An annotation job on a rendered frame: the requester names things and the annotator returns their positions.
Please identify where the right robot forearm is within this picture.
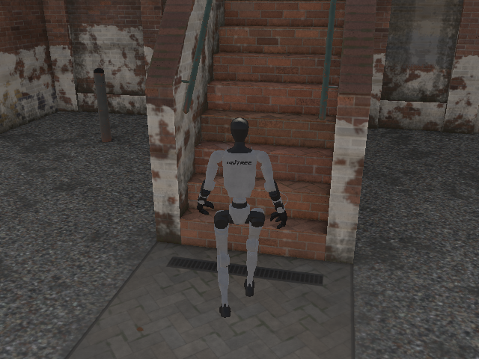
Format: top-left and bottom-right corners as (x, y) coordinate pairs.
(269, 180), (285, 213)

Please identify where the robot right upper arm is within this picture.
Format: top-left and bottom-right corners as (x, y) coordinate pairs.
(255, 150), (276, 192)

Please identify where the robot left upper arm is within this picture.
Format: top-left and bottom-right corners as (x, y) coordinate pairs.
(203, 150), (224, 191)

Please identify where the left robot forearm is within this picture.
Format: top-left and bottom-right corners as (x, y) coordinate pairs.
(198, 180), (211, 205)

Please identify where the right robot hand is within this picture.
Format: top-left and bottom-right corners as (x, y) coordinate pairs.
(270, 211), (287, 229)

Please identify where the robot left foot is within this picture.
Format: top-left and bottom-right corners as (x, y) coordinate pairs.
(219, 304), (231, 318)

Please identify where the left robot hand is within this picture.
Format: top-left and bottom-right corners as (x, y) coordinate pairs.
(197, 201), (214, 215)

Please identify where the right robot thigh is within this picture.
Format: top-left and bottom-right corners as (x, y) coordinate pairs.
(246, 208), (265, 252)

